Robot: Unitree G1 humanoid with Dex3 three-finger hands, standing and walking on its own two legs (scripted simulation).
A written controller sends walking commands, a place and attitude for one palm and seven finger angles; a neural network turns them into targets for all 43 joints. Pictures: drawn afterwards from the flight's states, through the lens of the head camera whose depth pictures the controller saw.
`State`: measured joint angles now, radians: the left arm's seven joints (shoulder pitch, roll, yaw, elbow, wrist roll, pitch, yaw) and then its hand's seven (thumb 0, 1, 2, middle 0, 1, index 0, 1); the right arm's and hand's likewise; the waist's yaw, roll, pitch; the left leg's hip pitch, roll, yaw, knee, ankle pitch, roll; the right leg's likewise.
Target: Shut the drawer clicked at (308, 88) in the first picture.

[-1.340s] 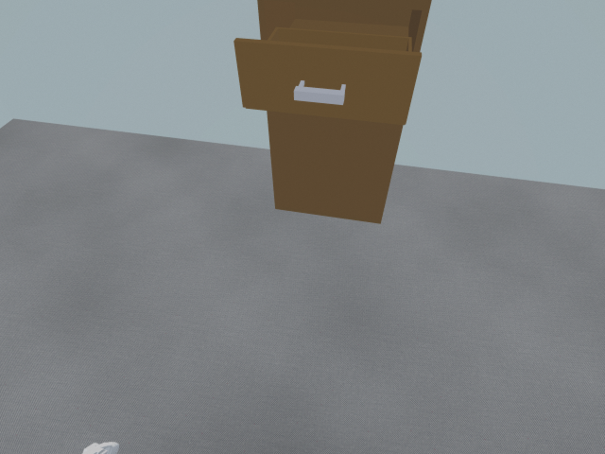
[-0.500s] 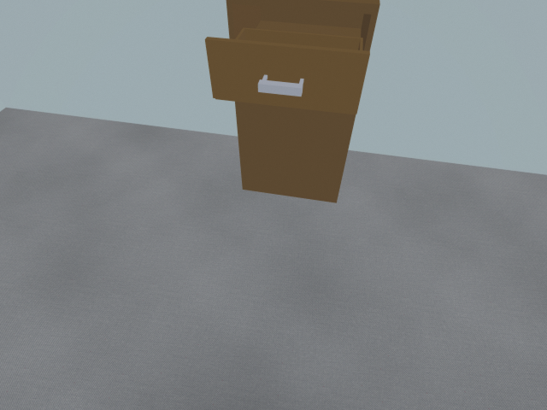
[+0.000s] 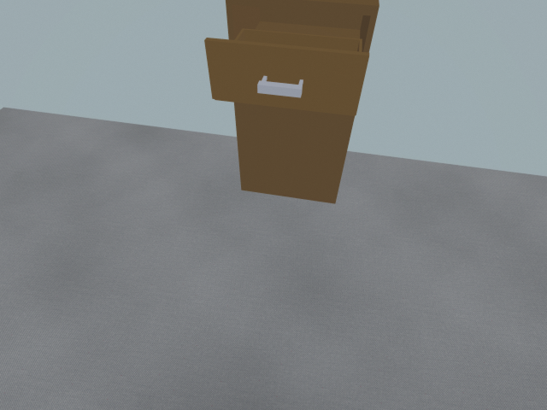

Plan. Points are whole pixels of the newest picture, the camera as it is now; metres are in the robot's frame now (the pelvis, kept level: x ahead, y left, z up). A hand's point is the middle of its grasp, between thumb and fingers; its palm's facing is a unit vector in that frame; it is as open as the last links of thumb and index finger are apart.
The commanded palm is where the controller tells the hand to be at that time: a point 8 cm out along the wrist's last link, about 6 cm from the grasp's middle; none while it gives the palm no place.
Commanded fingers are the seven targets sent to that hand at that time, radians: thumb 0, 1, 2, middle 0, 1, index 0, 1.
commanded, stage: look at it before walking up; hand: left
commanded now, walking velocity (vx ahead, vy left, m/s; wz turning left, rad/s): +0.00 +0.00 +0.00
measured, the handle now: (281, 85) +0.93 +0.04 +0.02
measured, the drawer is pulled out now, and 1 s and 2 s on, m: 0.30 0.30 0.30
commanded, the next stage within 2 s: walk to a spot facing it in 0.10 s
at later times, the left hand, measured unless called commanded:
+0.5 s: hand out of the picture +0.04 +0.20 -0.19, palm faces -0.05 -0.98 -0.20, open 7.4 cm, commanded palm none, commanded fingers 0.00 0.90 0.90 -0.20 -0.30 -0.20 -0.30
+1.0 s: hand (208, 386) +0.20 +0.13 -0.18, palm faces -0.12 -0.98 -0.14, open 7.4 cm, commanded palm none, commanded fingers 0.00 0.90 0.90 -0.20 -0.30 -0.20 -0.30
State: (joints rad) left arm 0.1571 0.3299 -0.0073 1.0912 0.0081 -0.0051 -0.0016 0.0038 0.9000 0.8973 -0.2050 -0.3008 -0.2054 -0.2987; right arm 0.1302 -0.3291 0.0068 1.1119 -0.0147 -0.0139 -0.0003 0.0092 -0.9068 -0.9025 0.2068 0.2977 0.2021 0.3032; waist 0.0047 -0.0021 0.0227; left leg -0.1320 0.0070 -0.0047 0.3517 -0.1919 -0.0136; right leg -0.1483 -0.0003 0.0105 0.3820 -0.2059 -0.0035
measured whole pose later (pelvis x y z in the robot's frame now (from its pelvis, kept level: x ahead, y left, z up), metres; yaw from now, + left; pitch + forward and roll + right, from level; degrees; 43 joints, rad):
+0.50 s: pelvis +0.05 +0.00 -0.02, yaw -6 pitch -1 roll +1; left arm 0.35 0.22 0.02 1.09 0.02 0.02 -0.02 0.00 0.90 0.90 -0.20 -0.30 -0.20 -0.30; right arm 0.29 -0.21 -0.01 1.09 -0.03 -0.03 0.00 0.01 -0.91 -0.90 0.20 0.30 0.20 0.30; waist 0.02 -0.03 -0.01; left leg -0.14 0.03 0.09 0.54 -0.39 0.00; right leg -0.25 0.02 0.06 0.67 -0.40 -0.04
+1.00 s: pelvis +0.22 -0.03 -0.01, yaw -12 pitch -1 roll -1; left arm 0.40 0.12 0.03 1.11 0.03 -0.07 0.01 0.00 0.90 0.90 -0.20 -0.30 -0.20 -0.30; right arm 0.16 -0.17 -0.06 1.02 -0.02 -0.04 0.02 0.01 -0.93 -0.90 0.20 0.30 0.20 0.30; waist 0.03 0.00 0.03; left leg -0.54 0.12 0.10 0.75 -0.20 -0.01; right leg 0.00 0.02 -0.05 0.35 -0.33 -0.02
